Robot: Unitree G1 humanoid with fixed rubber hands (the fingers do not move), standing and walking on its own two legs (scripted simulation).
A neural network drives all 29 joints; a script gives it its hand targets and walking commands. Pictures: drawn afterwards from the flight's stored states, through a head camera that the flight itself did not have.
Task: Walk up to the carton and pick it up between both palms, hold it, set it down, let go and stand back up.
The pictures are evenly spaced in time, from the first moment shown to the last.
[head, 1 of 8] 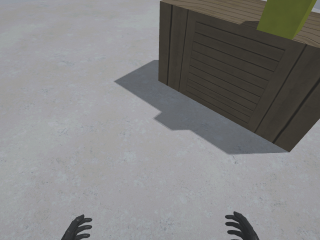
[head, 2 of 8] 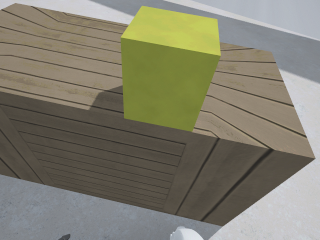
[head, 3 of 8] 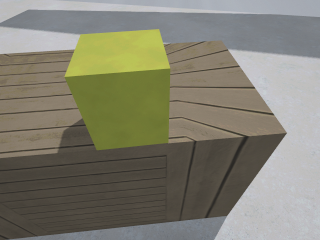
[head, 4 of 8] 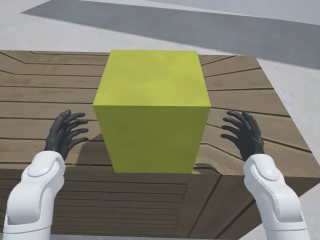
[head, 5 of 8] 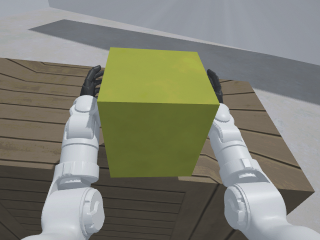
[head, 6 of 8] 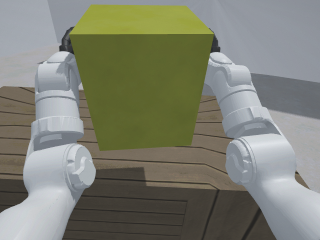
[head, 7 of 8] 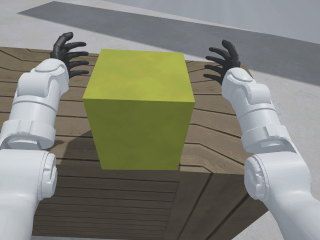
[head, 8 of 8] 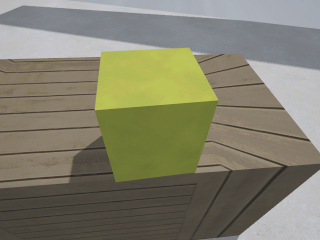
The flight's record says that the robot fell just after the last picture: no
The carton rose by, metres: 0.20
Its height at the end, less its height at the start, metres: +0.00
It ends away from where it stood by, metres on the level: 0.02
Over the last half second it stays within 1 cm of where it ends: yes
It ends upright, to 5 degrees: yes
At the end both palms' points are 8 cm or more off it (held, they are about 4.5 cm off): yes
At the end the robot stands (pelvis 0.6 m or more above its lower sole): yes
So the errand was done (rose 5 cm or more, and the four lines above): yes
